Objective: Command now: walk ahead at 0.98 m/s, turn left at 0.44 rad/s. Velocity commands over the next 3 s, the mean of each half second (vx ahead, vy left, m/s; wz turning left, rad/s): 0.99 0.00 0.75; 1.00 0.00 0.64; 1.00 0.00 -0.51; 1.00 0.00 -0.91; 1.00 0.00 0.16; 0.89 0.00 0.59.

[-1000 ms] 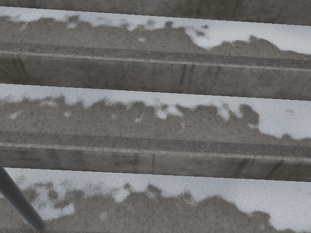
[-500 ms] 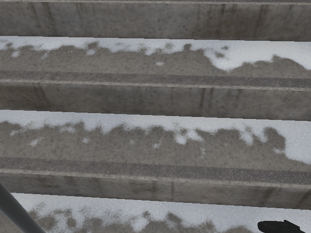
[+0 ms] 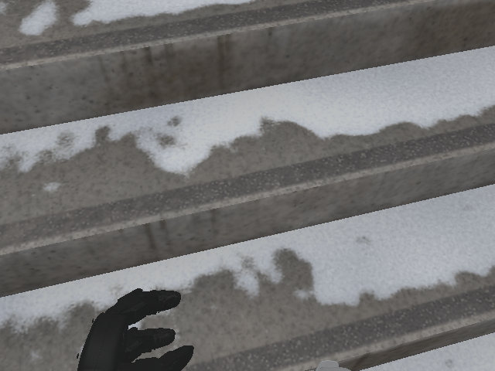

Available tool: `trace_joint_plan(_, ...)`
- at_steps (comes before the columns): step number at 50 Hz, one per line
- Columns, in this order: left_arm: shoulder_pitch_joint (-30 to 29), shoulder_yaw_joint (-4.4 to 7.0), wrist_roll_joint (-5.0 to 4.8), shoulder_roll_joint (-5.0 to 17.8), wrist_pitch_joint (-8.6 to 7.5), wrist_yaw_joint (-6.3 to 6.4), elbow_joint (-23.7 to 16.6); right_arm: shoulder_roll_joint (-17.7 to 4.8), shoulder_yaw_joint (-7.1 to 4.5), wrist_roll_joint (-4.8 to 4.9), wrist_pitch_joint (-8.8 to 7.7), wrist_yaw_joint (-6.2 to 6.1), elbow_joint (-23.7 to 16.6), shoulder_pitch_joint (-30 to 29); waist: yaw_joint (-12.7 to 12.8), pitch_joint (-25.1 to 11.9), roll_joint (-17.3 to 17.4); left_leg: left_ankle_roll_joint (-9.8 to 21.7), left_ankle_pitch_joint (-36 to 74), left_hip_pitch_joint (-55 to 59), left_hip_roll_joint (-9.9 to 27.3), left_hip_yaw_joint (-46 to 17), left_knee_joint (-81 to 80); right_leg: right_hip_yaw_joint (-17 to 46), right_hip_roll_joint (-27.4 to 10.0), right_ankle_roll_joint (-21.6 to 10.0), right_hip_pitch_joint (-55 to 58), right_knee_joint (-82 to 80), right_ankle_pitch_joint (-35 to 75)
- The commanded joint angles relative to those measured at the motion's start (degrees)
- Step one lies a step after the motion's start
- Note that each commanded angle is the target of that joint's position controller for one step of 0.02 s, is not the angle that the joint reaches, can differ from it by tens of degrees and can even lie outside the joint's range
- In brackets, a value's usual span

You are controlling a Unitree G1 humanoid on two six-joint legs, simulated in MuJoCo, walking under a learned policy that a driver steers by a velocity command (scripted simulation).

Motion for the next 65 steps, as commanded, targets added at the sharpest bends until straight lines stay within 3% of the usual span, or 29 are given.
trace_joint_plan(1,17.8,7.20,-0.37,14.1,-1.04,-0.02,8.6,0.3,-1.22,-1.71,-1.00,-0.42,-13.3,-7.8,6.4,-18.9,-3.3,2.8,8.9,-32.1,-3.4,-2.6,41.4,46.4,-18.3,-0.2,44.5,-52.9,-13.3)
trace_joint_plan(3,13.4,4.46,0.09,4.8,-2.49,-0.62,12.4,1.5,-0.80,-3.66,0.31,-0.20,-13.4,-8.7,2.5,-7.7,-4.5,4.5,9.6,-38.0,-2.6,0.7,50.6,29.9,-14.7,-3.1,32.8,-50.4,-3.1)
trace_joint_plan(8,21.4,3.02,0.38,0.1,-6.07,-1.03,23.5,8.0,2.86,-0.96,4.90,-1.26,-18.5,-19.1,-0.1,1.4,-2.2,7.8,1.8,-56.9,-6.2,1.4,55.6,5.2,-13.2,4.0,31.8,-59.2,13.2)
trace_joint_plan(14,30.4,2.38,-1.15,5.2,-6.54,0.34,27.9,5.3,4.40,0.08,8.42,-3.89,-26.0,-34.1,-1.2,3.7,0.0,11.6,-5.1,-63.3,-8.5,12.6,48.7,-9.9,-9.1,6.2,37.9,-71.2,29.9)
trace_joint_plan(15,25.8,1.64,-2.29,6.2,-5.96,1.21,26.4,3.2,5.05,0.55,8.59,-4.18,-27.8,-36.7,-3.6,4.4,-1.9,10.3,-9.6,-47.4,-10.4,20.3,32.6,-16.7,-6.9,5.5,27.6,-75.6,53.7)
trace_joint_plan(16,25.6,1.71,-5.22,8.7,-6.39,3.45,22.4,-1.4,3.87,-0.06,8.80,-3.01,-24.2,-31.2,-3.7,-4.2,-0.1,9.5,-8.8,-26.9,-14.3,28.1,24.7,-17.3,-5.3,4.2,26.2,-69.8,86.7)
trace_joint_plan(19,15.5,6.47,-6.05,25.1,-6.18,4.53,14.5,-8.2,0.66,-1.66,9.66,-3.82,-16.1,3.4,-16.8,-26.3,-12.5,10.7,-21.8,-3.6,-13.8,20.6,15.5,-10.3,-15.1,-2.4,46.7,-33.0,132.1)
trace_joint_plan(20,14.3,6.82,-5.78,22.1,-5.66,2.67,11.9,-11.2,-1.00,-1.36,8.56,-3.23,-16.2,3.8,-14.2,-26.3,-9.2,12.9,-26.1,-1.0,-15.3,13.7,-0.9,-8.1,-14.0,-4.1,47.4,-14.6,115.7)
trace_joint_plan(21,11.2,5.94,-3.09,13.7,-4.64,0.64,11.3,-10.5,-2.75,1.26,7.15,-1.34,-15.8,-6.1,-9.6,-15.8,0.1,15.8,-16.4,-0.9,-14.4,2.9,-23.3,-4.9,-4.8,-2.1,34.7,5.8,51.8)
trace_joint_plan(22,11.9,3.90,0.97,6.3,-5.30,-1.64,2.8,-13.3,-3.50,0.71,6.88,-1.42,-17.6,-16.6,0.0,-10.1,17.6,21.9,-2.3,1.8,-8.9,-29.6,-31.8,3.6,8.5,2.6,5.7,34.7,19.1)
trace_joint_plan(24,9.6,2.22,3.32,3.2,-7.04,-2.03,-4.3,-6.7,-1.35,-1.33,6.30,-3.39,-16.9,-16.2,3.4,-8.1,0.3,23.2,-31.8,-3.7,-1.2,-50.6,-48.4,12.8,5.6,2.0,-6.5,50.8,20.4)
trace_joint_plan(26,5.4,-0.96,3.85,-1.3,-6.15,-0.40,-7.7,-5.6,-1.38,-3.41,3.74,-3.66,-10.7,-7.5,6.0,1.4,-6.4,19.5,-15.7,-10.6,-4.2,-38.0,-44.4,12.7,3.4,0.8,-14.5,54.0,16.5)
trace_joint_plan(32,-19.6,-4.94,4.24,-7.0,-4.36,3.24,-19.1,-7.3,-0.88,-2.96,-0.79,-2.92,-2.5,4.3,1.7,5.8,-3.7,13.1,-5.5,-13.4,-7.1,-18.9,-49.8,9.0,-2.3,-2.5,-26.8,42.8,-10.4)
trace_joint_plan(35,-7.8,-3.76,0.81,-3.0,-3.17,2.57,-15.7,-9.1,-1.52,0.62,1.14,-4.71,-7.2,-4.3,7.5,-6.4,-4.4,13.8,42.7,-33.3,-6.5,-8.5,-59.5,-5.0,1.2,-1.3,31.0,5.9,5.9)
trace_joint_plan(37,14.9,1.48,-1.04,4.8,-2.08,3.96,-7.8,-19.6,-5.40,1.54,-1.00,-3.51,-10.9,-9.8,17.7,-26.8,4.4,11.3,95.7,-18.4,-2.7,-9.3,-32.7,0.3,3.9,-2.2,51.4,-1.1,2.7)
trace_joint_plan(39,30.1,5.83,-1.26,14.1,-3.09,4.01,0.0,-15.6,-5.96,-1.22,-4.26,-1.38,-12.6,-19.2,26.7,-30.4,-10.2,5.1,63.0,-12.2,-10.3,-4.8,10.7,10.0,-1.0,-5.2,56.7,-26.1,0.2)
trace_joint_plan(40,30.4,6.18,-1.94,14.7,-2.82,4.30,5.6,-4.4,-3.21,-4.07,-5.55,-0.05,-16.3,-27.0,23.8,-19.5,-18.2,3.4,3.6,-30.6,-18.8,-2.6,30.2,27.2,-5.7,-10.7,55.6,-40.6,28.3)
trace_joint_plan(41,20.1,6.27,-0.01,14.4,-3.25,3.63,5.3,1.6,-1.80,-3.68,-5.00,0.34,-18.8,-11.1,8.1,-22.9,-18.6,4.2,-2.0,-44.2,-18.0,-6.9,47.7,53.6,-18.5,-16.3,57.0,-47.8,24.7)
trace_joint_plan(42,15.9,4.87,-0.57,5.9,-3.73,2.16,6.3,2.5,-0.38,-4.39,-3.80,0.15,-19.6,-14.4,6.4,-18.7,-9.0,5.5,0.3,-48.1,-13.9,-4.0,56.3,54.2,-17.7,-15.4,53.8,-49.7,10.3)
trace_joint_plan(45,18.9,3.77,-0.40,-1.3,-6.43,1.00,17.9,9.2,3.81,-5.14,1.26,-1.64,-25.7,-20.9,1.1,-1.9,0.8,8.4,-12.2,-63.2,-10.3,-6.3,69.3,29.9,-13.7,-6.5,41.3,-54.6,3.3)
trace_joint_plan(48,17.9,3.22,-0.65,-0.2,-7.33,0.31,22.1,5.0,4.32,-2.70,3.22,-2.80,-31.1,-32.1,-0.2,10.4,1.7,6.5,-20.4,-60.5,-9.7,-0.1,46.1,8.2,-9.0,-2.8,27.6,-68.3,29.2)
trace_joint_plan(52,33.4,3.40,-3.82,4.6,-6.12,2.11,30.4,7.5,6.81,-3.26,1.62,-3.36,-37.2,-43.8,2.0,7.1,2.4,7.8,-30.8,-57.5,-4.0,16.5,30.2,-0.1,-6.8,-4.9,37.8,-79.3,50.1)
trace_joint_plan(54,32.3,4.19,-6.79,13.8,-7.98,2.36,23.1,1.7,5.13,-1.24,1.53,-1.44,-29.9,-26.1,-2.2,-18.7,5.1,6.3,-6.6,5.8,-12.2,21.8,10.5,2.2,-4.6,-8.3,22.8,-69.2,92.5)
trace_joint_plan(55,28.3,8.09,-5.50,25.6,-10.35,1.03,20.0,-1.2,2.79,-0.75,2.54,-2.31,-28.5,-11.0,-10.6,-27.2,-6.9,5.0,-8.4,15.1,-12.0,16.3,4.3,4.4,-8.2,-9.2,30.3,-56.1,109.8)
trace_joint_plan(56,23.3,10.62,-4.89,28.4,-10.91,0.06,17.5,-5.8,-0.02,-1.96,4.37,-3.27,-26.6,-2.9,-16.1,-34.5,-8.6,4.8,-14.1,17.4,-11.2,9.9,-5.9,8.0,-9.7,-6.7,38.7,-38.6,113.5)
trace_joint_plan(58,22.4,8.17,-5.37,12.6,-10.45,-1.78,11.1,-17.0,-4.16,-4.72,2.96,-3.44,-23.4,-4.7,-10.3,-41.5,18.7,14.3,-4.2,22.7,16.9,-38.1,-33.8,12.1,8.9,-1.0,19.0,22.8,23.6)
trace_joint_plan(60,19.2,7.26,-2.35,5.5,-7.77,-0.23,6.3,-9.2,-2.69,-3.81,1.50,-1.32,-20.7,-14.5,-2.0,-28.4,1.2,13.2,-18.4,9.5,14.6,-32.7,-36.4,12.7,3.7,-0.5,8.3,41.3,26.3)
trace_joint_plan(62,15.2,3.97,1.50,-2.7,-4.71,0.37,1.9,-2.9,-1.27,-2.00,-0.92,-1.56,-11.0,-12.5,4.9,-8.6,-3.1,9.4,-12.9,-3.8,9.4,-15.4,-38.0,12.8,-0.6,-3.8,-3.5,45.3,21.0)
trace_joint_plan(65,16.5,2.71,-0.92,-3.1,-0.67,0.19,2.6,2.7,0.87,-3.55,-2.43,-1.91,-4.4,-9.8,9.0,-2.9,-1.6,6.8,-6.3,-8.0,10.3,-2.4,-43.1,14.4,0.8,-5.0,-11.5,50.6,14.8)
